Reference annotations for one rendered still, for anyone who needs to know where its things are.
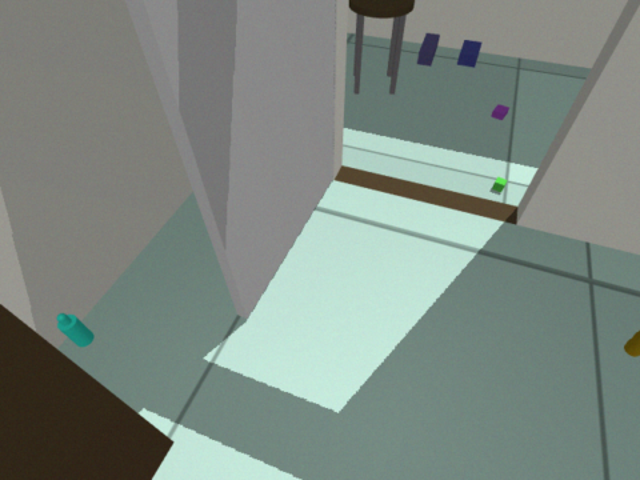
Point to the stool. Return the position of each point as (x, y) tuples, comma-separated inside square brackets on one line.
[(396, 9)]

